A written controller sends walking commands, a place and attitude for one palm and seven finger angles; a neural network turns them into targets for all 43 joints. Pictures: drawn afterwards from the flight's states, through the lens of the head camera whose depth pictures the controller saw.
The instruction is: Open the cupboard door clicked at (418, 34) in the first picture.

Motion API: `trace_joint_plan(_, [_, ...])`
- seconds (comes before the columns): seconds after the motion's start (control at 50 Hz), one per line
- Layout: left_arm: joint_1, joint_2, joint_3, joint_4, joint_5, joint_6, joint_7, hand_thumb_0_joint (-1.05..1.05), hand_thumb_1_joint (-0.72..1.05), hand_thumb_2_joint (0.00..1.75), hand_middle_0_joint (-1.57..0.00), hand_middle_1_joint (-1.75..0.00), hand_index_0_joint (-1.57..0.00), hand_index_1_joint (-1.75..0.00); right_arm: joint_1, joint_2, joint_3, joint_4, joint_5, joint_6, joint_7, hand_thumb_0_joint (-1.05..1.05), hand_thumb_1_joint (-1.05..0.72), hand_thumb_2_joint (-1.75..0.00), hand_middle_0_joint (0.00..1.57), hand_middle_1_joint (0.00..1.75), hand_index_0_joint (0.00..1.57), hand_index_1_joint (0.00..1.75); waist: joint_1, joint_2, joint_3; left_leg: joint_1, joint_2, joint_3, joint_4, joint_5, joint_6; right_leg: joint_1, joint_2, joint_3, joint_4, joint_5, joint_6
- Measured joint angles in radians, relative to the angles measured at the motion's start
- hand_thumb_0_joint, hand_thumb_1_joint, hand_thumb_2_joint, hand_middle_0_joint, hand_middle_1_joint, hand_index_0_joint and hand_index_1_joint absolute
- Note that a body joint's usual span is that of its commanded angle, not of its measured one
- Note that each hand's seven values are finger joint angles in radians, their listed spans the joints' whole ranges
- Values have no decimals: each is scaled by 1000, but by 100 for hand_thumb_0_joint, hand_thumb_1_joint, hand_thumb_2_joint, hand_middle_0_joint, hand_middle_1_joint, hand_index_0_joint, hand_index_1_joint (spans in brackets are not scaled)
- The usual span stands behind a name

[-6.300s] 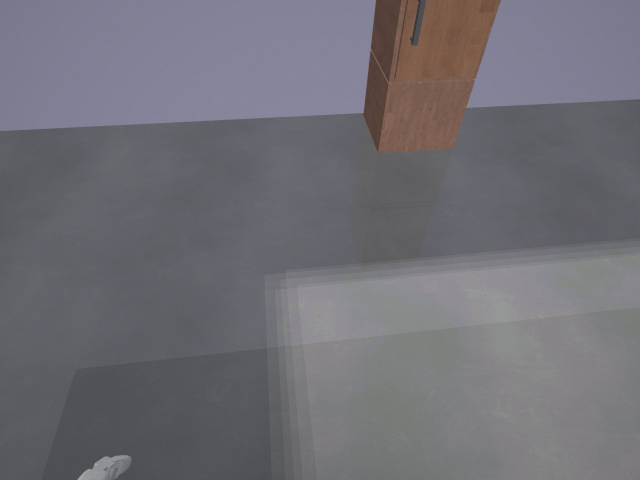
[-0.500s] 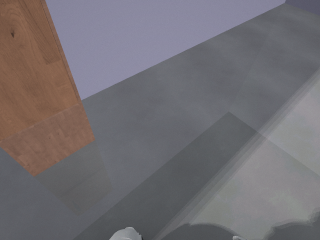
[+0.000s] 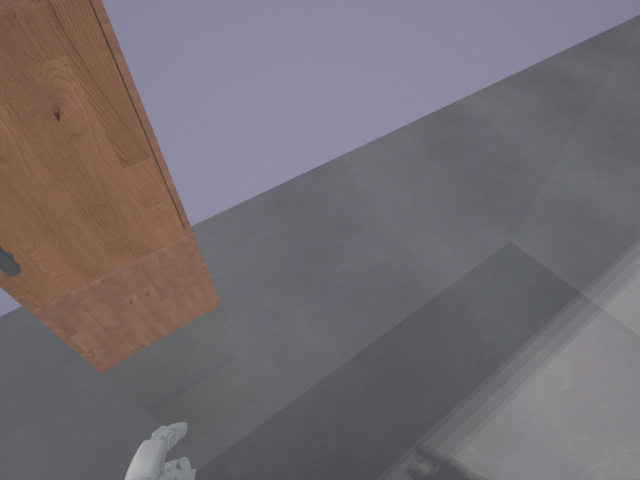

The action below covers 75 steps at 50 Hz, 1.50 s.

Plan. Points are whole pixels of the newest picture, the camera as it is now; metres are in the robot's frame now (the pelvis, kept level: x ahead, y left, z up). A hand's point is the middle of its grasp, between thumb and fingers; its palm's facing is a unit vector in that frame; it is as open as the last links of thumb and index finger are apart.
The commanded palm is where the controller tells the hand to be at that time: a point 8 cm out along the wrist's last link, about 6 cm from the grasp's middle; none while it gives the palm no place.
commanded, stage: turn to face it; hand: left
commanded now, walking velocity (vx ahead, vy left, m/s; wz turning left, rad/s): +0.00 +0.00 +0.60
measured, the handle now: out of the picture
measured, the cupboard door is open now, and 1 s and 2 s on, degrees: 0 0 0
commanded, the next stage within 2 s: take the last steps up to it in 0.94 s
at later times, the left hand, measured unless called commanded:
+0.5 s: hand out of the picture -0.06 +0.24 -0.19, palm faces +0.37 -0.89 -0.26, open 7.4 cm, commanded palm none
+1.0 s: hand out of the picture +0.01 +0.23 -0.15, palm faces +0.47 -0.84 -0.28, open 7.3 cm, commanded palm none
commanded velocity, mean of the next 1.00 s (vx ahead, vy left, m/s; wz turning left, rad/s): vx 0.00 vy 0.00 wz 0.42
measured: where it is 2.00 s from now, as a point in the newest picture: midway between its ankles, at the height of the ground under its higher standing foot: outside the picture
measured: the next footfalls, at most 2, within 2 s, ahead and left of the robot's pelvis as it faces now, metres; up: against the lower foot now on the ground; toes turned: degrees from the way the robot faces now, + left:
right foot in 0.02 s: +0.06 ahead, -0.13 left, +0.00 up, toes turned -2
left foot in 0.44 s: +0.00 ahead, +0.13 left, +0.00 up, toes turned +25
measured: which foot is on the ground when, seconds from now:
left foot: down 0.00-0.02, up 0.04-0.42, down 0.44-0.98, up 1.00-1.00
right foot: up 0.00-0.00, down 0.02-0.46, up 0.48-0.94, down 0.96-1.00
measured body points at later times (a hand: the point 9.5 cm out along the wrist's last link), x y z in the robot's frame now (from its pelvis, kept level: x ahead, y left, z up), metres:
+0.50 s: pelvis +0.00 +0.03 -0.01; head +0.04 +0.07 +0.43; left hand -0.08 +0.29 -0.17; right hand +0.21 -0.19 -0.13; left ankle -0.04 +0.12 -0.74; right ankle +0.02 -0.13 -0.71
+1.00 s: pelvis +0.00 +0.01 +0.00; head +0.04 -0.01 +0.45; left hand -0.02 +0.27 -0.13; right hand +0.15 -0.19 -0.17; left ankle -0.04 +0.12 -0.73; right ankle +0.05 -0.09 -0.74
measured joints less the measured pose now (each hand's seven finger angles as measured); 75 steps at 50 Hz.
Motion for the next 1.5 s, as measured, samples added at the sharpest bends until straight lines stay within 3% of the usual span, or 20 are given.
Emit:
trace_joint_plan(0.04, [7, -8, -7, -10, 5, -16, 3, 0, 91, 90, -20, -30, -20, -30, -3, -13, -7, -6, 8, 6, 3, 1, -90, -90, 20, 30, 20, 30, 6, 15, 3, -38, -3, -18, 85, -60, -24, 46, 6, -17, -83, 67, -35])
trace_joint_plan(0.1, [30, -23, -24, -16, 10, -21, 4, 0, 91, 90, -20, -30, -20, -30, -19, -37, -23, -21, 8, 27, 5, 1, -91, -90, 20, 30, 20, 30, 2, 33, 16, -143, -1, -4, 389, -216, -65, 66, -14, -70, -72, 29, -84])
trace_joint_plan(0.2, [81, -26, -30, -7, 11, -12, 7, 0, 91, 90, -20, -30, -20, -30, -49, -70, -32, -40, 3, 49, 18, 1, -91, -90, 20, 30, 19, 30, 13, 24, 29, -224, 60, 32, 639, -157, -109, 114, -55, -140, -114, 30, -85])
trace_joint_plan(0.3, [129, -8, -27, 7, 18, -6, 4, 0, 91, 90, -20, -30, -20, -30, -95, -87, -29, -53, 4, 63, 24, 1, -91, -90, 20, 30, 19, 30, 40, -3, 50, -192, 105, 47, 531, -160, -126, 127, -97, -200, -113, 21, -73])
trace_joint_plan(0.44, [182, 54, -5, 30, 19, 12, -5, 0, 91, 90, -20, -30, -20, -30, -158, -92, -9, -94, 10, 41, 30, 1, -91, -90, 20, 30, 19, 30, 82, -44, 67, -36, 106, 115, 145, -100, -102, 93, -167, -274, -3, -38, -22])
trace_joint_plan(0.48, [187, 81, 6, 41, 11, 28, -6, 0, 91, 90, -20, -30, -20, -30, -174, -81, -3, -104, 8, 19, 29, 1, -91, -90, 20, 30, 19, 30, 92, -74, 71, -29, 79, 119, 123, -102, -42, 36, -186, -218, 126, -134, -6])
trace_joint_plan(0.52, [181, 99, 12, 53, 10, 51, 0, 0, 91, 90, -20, -30, -20, -30, -182, -68, 10, -112, 9, 4, 25, 1, -91, -90, 20, 30, 19, 30, 101, -77, 73, -28, 78, 110, 130, -110, -10, -36, -144, -126, 304, -241, -2])
trace_joint_plan(0.58, [163, 107, 17, 64, 8, 59, 0, 1, 91, 90, -20, -30, -20, -30, -174, -51, 23, -117, 6, -4, 9, 1, -91, -90, 20, 30, 20, 30, 93, -61, 64, 4, 77, 81, 63, -74, -3, -108, -94, -61, 472, -212, 6])
trace_joint_plan(0.64, [139, 106, 14, 52, 6, 46, -7, 1, 91, 90, -20, -30, -20, -30, -162, -37, 34, -110, 8, -5, 3, 1, -90, -90, 20, 30, 20, 30, 88, -52, 59, 40, 65, 58, -12, -30, 5, -142, -74, -26, 512, -136, 13])
trace_joint_plan(0.82, [79, 68, -4, 27, 3, 41, -3, 0, 91, 90, -20, -30, -20, -30, -105, -6, 40, -76, 4, 1, 1, 1, -90, -90, 21, 30, 20, 30, 59, -40, 34, 81, 17, 19, -82, 14, 9, -91, -43, 8, 337, -109, 18])
trace_joint_plan(0.9, [59, 39, -14, 21, -1, 35, 0, 0, 91, 90, -20, -30, -20, -30, -78, -7, 34, -56, -1, 10, -1, 1, -90, -90, 21, 30, 20, 30, 37, -18, 31, 64, 6, -3, -62, 13, -3, -18, -15, 4, 177, -123, 0])
trace_joint_plan(0.96, [61, 22, -23, 14, -4, 14, 1, 0, 91, 90, -20, -30, -20, -30, -55, -13, 27, -37, 3, 15, -1, 1, -90, -90, 21, 30, 20, 30, 33, -6, 23, 34, -6, -16, -19, -2, -22, 77, 1, -5, -35, -2, -15])
trace_joint_plan(1.0, [66, 1, -30, 19, 4, -4, 5, 0, 91, 90, -20, -30, -20, -30, -50, -27, 18, -22, 12, 22, 0, 1, -90, -90, 21, 30, 20, 30, 33, 25, 26, -5, 1, -31, 68, -82, -41, 97, 15, -26, -74, 6, -77])
trace_joint_plan(1.04, [80, -13, -40, 19, 8, -10, 4, 0, 91, 90, -20, -30, -20, -30, -42, -35, 7, -15, 12, 38, -1, 1, -90, -90, 20, 30, 20, 30, 26, 34, 25, -65, -7, -30, 243, -203, -56, 102, 4, -47, -70, 0, -103])
trace_joint_plan(1.12, [116, -32, -42, 37, 7, -10, 3, 0, 91, 90, -20, -30, -20, -30, -31, -50, -7, 9, 4, 54, 6, 1, -91, -90, 20, 30, 20, 30, 31, 41, 16, -145, 24, -16, 527, -160, -78, 137, -8, -81, -124, 24, -108])
trace_joint_plan(1.18, [153, -39, -39, 58, 8, -21, -1, 0, 91, 90, -20, -30, -20, -30, -15, -56, -12, 25, -4, 51, 15, 1, -91, -90, 20, 30, 19, 30, 39, 40, -1, -151, 67, -7, 576, -91, -91, 159, -12, -104, -166, 42, -105])
trace_joint_plan(1.3, [249, -32, -30, 111, 19, -49, -4, 0, 92, 90, -20, -30, -20, -30, -12, -52, -8, 47, -8, 38, 24, 1, -91, -90, 20, 30, 19, 30, 78, 10, -25, -101, 126, 30, 422, -77, -97, 191, -28, -129, -231, 62, -92])
trace_joint_plan(1.4, [324, -16, -24, 174, 27, -48, -12, 0, 91, 90, -20, -30, -20, -30, -49, -35, 5, 39, 0, 13, 25, 1, -91, -90, 20, 30, 19, 30, 118, -23, -26, -29, 125, 78, 177, -128, -77, 207, -50, -136, -238, 52, -62])
trace_joint_plan(1.46, [368, -8, -19, 214, 20, -35, -16, 0, 91, 90, -20, -30, -20, -30, -66, -25, 17, 22, 5, -22, 20, 1, -91, -90, 20, 30, 19, 30, 126, -29, -31, 56, 116, 115, -17, -63, -65, 196, -58, -136, -171, 4, -37])
trace_joint_plan(1.5, [379, 3, -17, 243, 15, -13, -17, 0, 91, 90, -20, -30, -20, -30, -80, 1, 22, 20, 2, -46, 11, 1, -91, -90, 20, 30, 19, 30, 124, -60, -24, 66, 96, 137, 8, -55, -38, 146, -73, -94, -24, -104, -53])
